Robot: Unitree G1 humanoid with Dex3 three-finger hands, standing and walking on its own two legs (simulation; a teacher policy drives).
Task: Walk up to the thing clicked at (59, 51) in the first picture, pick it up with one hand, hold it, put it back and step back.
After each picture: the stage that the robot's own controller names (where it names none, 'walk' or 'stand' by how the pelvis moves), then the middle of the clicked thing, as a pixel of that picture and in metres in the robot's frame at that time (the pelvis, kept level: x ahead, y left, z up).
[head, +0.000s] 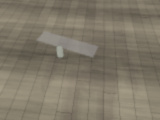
stand; (59, 51) +1.23 +0.25 -0.72
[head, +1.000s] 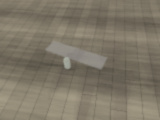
walk; (67, 63) +1.13 +0.27 -0.72
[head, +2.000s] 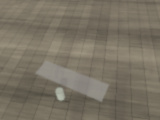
walk; (60, 94) +0.72 +0.27 -0.72
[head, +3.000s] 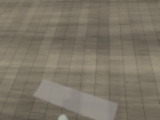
walk; out of the picture +0.45 +0.24 -0.71
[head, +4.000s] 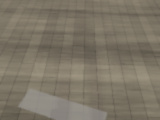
stand; out of the picture +0.42 +0.21 -0.71
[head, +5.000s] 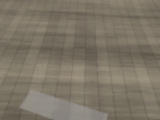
stand; out of the picture +0.42 +0.20 -0.72
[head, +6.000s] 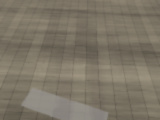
stand; out of the picture +0.43 +0.20 -0.73
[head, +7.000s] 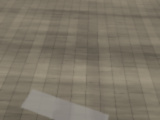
stand; out of the picture +0.41 +0.20 -0.73
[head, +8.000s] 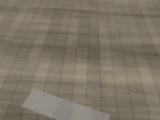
stand; out of the picture +0.40 +0.19 -0.73
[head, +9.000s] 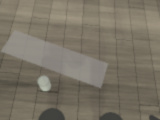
go down; (44, 83) +0.46 +0.21 -0.51
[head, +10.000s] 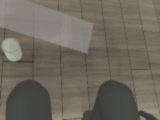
go down; (12, 50) +0.48 +0.27 -0.30
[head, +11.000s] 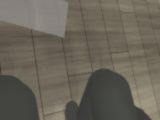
close in; out of the picture +0.46 +0.30 -0.24
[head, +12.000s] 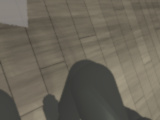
close; out of the picture +0.45 +0.33 -0.22
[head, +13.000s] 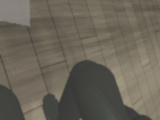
lift; out of the picture +0.43 +0.31 -0.23
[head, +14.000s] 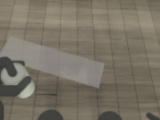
lift; (19, 81) +0.34 +0.21 -0.03
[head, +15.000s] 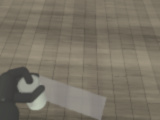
hold; (33, 93) +0.32 +0.18 -0.02
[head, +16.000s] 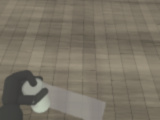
hold; (37, 96) +0.32 +0.17 -0.02
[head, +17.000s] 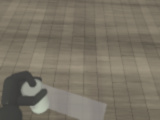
hold; (36, 96) +0.32 +0.17 -0.02
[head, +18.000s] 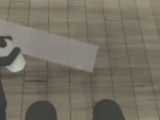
crouch; (10, 56) +0.44 +0.23 -0.10
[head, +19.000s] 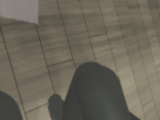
lower; out of the picture +0.52 +0.40 -0.26
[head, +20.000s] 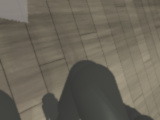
lower; out of the picture +0.51 +0.42 -0.25
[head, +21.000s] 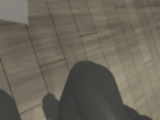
lower; out of the picture +0.51 +0.42 -0.25
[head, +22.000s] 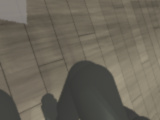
lower; out of the picture +0.50 +0.43 -0.25
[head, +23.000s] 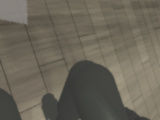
lower; out of the picture +0.50 +0.43 -0.25
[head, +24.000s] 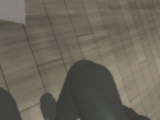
open; out of the picture +0.50 +0.43 -0.25
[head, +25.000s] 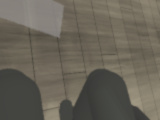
stand; out of the picture +0.50 +0.46 -0.27
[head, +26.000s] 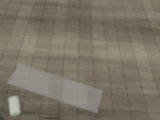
stand; (14, 105) +0.49 +0.42 -0.64
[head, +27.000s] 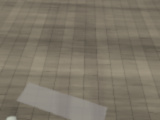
stand; out of the picture +0.46 +0.50 -0.69
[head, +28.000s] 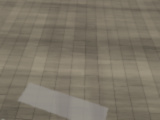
stand; out of the picture +0.43 +0.57 -0.69
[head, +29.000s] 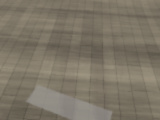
stand; out of the picture +0.43 +0.62 -0.74
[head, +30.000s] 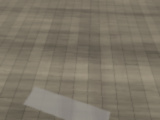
stand; out of the picture +0.38 +0.70 -0.75
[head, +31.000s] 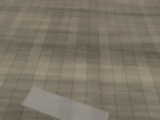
stand; out of the picture +0.36 +0.75 -0.75
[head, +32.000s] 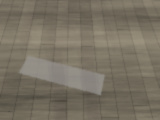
walk; out of the picture +0.42 +0.77 -0.72
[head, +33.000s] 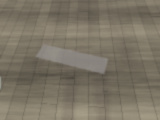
walk; out of the picture +0.74 +0.85 -0.73
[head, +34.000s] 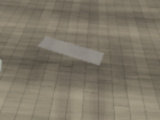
stand; out of the picture +1.00 +0.83 -0.74
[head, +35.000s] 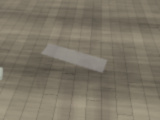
stand; out of the picture +0.96 +0.84 -0.75
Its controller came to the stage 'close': yes
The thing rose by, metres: 0.69
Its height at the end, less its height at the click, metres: -0.02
